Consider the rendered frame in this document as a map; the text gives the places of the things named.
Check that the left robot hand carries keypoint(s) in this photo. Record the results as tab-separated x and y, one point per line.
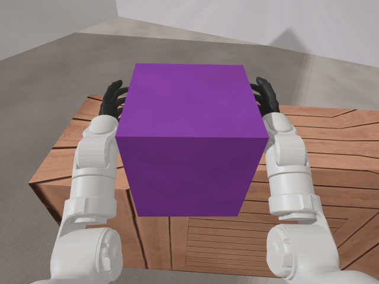
111	102

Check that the right robot forearm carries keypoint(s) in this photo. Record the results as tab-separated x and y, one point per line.
288	169

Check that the carton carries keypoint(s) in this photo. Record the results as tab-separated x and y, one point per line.
190	137

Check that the right robot upper arm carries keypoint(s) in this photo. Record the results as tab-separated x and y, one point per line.
306	254

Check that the right robot hand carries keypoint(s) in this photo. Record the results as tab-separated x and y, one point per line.
267	97

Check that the pedestal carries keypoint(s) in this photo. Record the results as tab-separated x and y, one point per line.
343	150

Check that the left robot forearm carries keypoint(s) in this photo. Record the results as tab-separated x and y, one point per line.
93	178

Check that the left robot upper arm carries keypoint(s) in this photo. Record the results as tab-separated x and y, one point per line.
86	256

